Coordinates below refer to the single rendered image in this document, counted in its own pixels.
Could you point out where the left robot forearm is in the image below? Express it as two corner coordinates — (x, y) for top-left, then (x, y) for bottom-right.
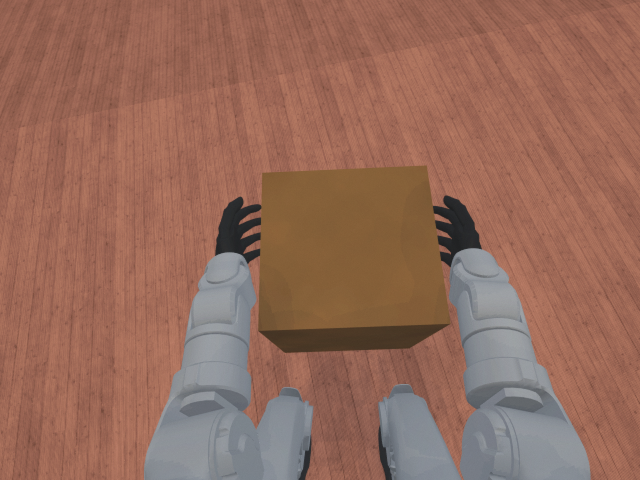
(144, 252), (256, 480)

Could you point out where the left robot hand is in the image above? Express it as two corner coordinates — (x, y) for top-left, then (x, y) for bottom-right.
(215, 197), (261, 264)

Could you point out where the right robot hand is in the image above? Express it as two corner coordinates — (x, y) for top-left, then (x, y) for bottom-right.
(433, 195), (482, 267)

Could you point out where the robot thigh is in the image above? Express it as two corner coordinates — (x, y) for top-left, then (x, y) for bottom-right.
(378, 393), (462, 480)
(256, 395), (313, 480)

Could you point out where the left robot upper arm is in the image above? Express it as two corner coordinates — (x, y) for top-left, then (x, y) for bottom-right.
(145, 408), (264, 480)

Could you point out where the right robot thigh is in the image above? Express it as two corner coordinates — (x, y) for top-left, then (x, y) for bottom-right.
(378, 393), (462, 480)

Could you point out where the carton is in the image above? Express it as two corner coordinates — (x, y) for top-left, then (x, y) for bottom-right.
(258, 165), (451, 353)

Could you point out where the left robot thigh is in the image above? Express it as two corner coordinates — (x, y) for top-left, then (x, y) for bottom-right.
(256, 395), (313, 480)

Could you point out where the right robot upper arm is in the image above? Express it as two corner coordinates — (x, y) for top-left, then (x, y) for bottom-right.
(460, 405), (590, 480)

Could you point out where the right robot forearm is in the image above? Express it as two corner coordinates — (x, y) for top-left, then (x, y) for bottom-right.
(449, 248), (591, 480)

